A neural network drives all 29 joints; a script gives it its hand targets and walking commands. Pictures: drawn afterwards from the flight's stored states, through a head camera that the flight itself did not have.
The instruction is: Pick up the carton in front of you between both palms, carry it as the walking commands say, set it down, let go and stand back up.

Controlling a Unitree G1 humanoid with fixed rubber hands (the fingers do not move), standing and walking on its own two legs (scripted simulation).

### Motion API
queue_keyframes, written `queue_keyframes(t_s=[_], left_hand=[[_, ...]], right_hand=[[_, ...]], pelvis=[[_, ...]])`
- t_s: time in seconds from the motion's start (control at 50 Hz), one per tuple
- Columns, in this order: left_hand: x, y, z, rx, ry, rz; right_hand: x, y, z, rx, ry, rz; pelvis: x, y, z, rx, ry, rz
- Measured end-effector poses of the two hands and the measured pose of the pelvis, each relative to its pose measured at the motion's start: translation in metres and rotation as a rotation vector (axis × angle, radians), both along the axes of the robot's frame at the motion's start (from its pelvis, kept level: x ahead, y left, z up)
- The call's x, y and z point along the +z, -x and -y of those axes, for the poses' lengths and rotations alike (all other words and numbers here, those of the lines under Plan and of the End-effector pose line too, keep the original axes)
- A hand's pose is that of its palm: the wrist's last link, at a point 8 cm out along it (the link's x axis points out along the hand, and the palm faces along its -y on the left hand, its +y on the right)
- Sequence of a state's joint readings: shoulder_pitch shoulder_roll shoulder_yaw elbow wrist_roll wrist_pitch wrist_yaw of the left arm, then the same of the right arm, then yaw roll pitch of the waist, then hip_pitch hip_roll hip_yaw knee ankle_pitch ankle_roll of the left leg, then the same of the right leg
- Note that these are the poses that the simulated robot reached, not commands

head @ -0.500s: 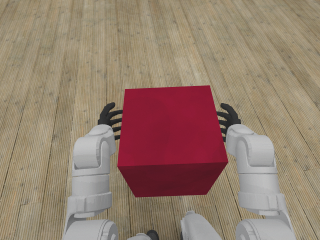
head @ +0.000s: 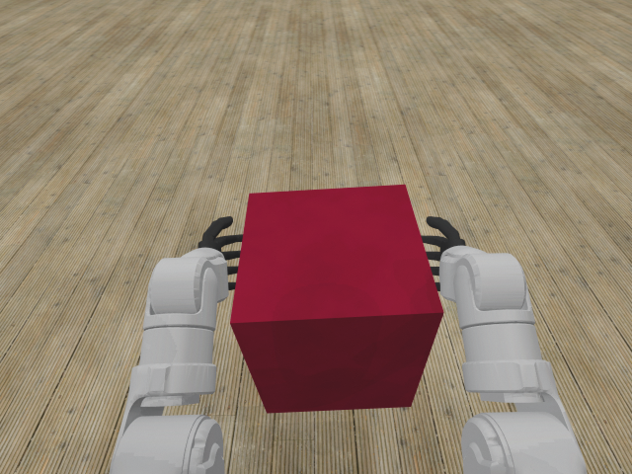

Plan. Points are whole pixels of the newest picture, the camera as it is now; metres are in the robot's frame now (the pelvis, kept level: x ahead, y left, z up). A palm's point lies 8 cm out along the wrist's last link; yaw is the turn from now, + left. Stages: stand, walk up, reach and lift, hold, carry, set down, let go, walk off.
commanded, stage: carry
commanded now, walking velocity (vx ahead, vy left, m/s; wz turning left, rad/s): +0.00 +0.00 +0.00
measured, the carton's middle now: (332, 304) +0.35 +0.01 +0.04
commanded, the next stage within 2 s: none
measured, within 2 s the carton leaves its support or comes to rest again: neither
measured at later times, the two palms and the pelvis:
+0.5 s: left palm (211, 291) +0.30 +0.15 +0.13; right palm (473, 293) +0.30 -0.15 +0.13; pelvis -0.04 +0.00 +0.00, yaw +0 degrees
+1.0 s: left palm (205, 302) +0.29 +0.15 +0.13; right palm (477, 304) +0.28 -0.15 +0.13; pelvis -0.06 +0.00 +0.00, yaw +0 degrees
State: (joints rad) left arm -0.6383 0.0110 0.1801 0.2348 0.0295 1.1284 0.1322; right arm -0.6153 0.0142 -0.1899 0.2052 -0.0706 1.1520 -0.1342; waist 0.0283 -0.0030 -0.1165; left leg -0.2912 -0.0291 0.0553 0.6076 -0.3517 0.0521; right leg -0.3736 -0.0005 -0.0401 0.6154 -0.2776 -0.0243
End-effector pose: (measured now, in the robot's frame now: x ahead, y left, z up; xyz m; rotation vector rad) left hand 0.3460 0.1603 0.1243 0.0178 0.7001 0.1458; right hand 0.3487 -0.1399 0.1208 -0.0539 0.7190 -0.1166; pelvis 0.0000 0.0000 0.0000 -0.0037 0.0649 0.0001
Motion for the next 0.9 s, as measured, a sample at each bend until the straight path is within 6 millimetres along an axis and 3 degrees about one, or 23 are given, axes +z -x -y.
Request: queue_keyframes(t_s=[0.18,0.44,0.9], left_hand=[[-0.002,0.013,0.008,-0.032,-0.017,-0.042],[0.006,0.037,0.011,-0.031,-0.008,-0.043],[0.010,0.059,0.007,-0.028,-0.011,-0.054]], right_hand=[[-0.004,0.020,0.008,-0.016,0.003,-0.041],[0.007,0.044,0.011,-0.023,0.004,-0.043],[0.012,0.064,0.007,-0.017,0.007,-0.053]], pelvis=[[-0.004,0.015,-0.002,-0.001,-0.002,0.026],[-0.001,0.039,-0.002,-0.006,-0.004,0.038],[0.001,0.061,-0.003,-0.007,-0.003,0.053]])
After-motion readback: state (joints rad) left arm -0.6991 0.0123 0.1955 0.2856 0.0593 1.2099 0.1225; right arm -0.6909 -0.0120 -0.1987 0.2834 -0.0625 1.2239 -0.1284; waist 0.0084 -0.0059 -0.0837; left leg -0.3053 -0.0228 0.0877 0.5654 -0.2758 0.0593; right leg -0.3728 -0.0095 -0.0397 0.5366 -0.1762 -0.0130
